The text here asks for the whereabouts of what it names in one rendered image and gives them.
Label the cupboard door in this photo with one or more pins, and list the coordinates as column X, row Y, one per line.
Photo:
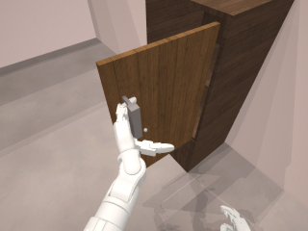
column 168, row 78

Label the left robot hand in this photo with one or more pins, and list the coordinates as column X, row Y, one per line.
column 124, row 138

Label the handle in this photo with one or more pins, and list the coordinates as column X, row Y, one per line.
column 134, row 115

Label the right robot hand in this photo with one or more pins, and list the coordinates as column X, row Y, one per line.
column 238, row 223

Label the robot left forearm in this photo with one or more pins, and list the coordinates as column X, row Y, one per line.
column 119, row 202

